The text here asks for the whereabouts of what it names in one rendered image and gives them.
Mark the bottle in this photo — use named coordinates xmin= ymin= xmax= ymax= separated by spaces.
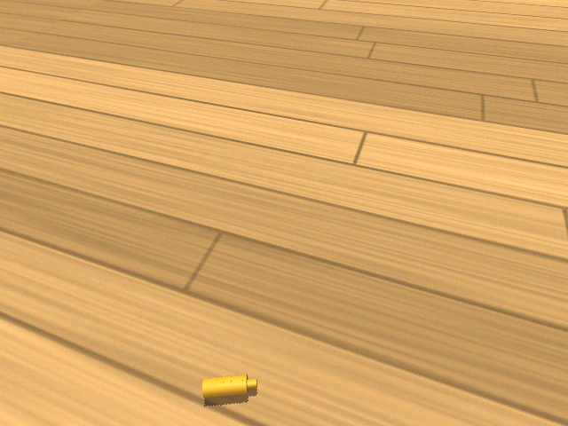
xmin=202 ymin=375 xmax=257 ymax=398

